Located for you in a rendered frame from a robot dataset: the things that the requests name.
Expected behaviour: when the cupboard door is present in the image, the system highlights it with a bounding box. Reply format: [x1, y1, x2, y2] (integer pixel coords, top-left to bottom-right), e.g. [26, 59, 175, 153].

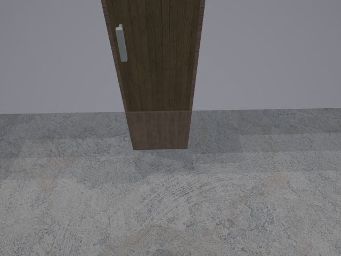
[105, 0, 201, 111]

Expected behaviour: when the handle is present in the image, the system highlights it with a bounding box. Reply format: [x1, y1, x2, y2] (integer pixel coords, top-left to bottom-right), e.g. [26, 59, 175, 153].
[115, 24, 127, 62]

